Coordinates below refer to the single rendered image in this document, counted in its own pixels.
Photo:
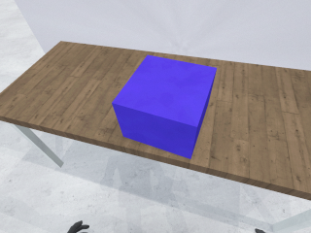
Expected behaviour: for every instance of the left robot hand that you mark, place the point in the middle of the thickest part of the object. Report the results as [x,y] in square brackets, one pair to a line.
[78,227]

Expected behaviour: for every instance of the table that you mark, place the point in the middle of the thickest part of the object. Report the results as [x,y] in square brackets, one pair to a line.
[256,129]

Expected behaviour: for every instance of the carton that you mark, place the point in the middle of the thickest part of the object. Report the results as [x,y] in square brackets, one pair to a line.
[164,103]

